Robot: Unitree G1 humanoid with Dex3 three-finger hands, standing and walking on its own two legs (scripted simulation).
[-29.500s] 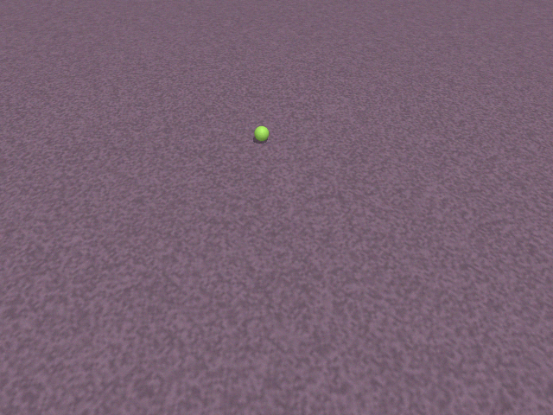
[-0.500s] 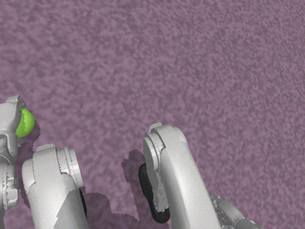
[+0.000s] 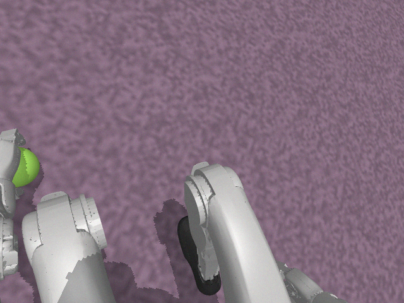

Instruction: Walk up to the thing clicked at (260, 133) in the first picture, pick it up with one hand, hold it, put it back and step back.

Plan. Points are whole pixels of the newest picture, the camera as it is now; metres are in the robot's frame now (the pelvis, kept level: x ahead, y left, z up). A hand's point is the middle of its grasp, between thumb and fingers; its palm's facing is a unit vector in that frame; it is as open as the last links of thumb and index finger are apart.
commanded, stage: open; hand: left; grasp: from above
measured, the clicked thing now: (15, 166) +0.40 +0.28 -0.25
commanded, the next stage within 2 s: withdraw in 0.56 s
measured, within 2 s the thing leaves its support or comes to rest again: rests again in 0.90 s
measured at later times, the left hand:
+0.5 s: hand (5, 175) +0.38 +0.29 -0.22, palm faces -0.43 -0.18 -0.88, open 13.5 cm
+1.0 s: hand out of the picture +0.40 +0.30 -0.15, palm faces -0.24 -0.11 -0.96, open 13.9 cm
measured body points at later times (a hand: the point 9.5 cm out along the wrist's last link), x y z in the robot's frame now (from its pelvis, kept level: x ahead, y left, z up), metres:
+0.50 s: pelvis +0.00 +0.00 +0.00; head +0.22 +0.09 +0.38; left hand +0.40 +0.30 -0.17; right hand +0.06 -0.25 -0.09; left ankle +0.07 +0.14 -0.26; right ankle +0.10 -0.12 -0.26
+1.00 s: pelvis +0.00 +0.00 +0.02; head +0.21 +0.08 +0.41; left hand +0.41 +0.31 -0.10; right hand +0.09 -0.25 -0.08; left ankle +0.07 +0.14 -0.26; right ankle +0.10 -0.12 -0.26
